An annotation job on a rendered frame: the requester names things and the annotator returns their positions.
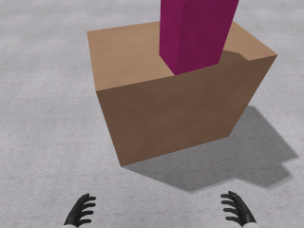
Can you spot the pedestal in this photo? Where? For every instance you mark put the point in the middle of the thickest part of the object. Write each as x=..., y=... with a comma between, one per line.
x=149, y=111

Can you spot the carton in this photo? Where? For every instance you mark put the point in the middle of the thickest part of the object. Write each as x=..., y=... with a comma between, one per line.
x=193, y=32

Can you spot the robot right hand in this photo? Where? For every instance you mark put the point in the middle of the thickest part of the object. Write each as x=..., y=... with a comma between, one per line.
x=243, y=213

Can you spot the robot left hand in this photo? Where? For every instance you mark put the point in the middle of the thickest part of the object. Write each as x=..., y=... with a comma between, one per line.
x=76, y=213

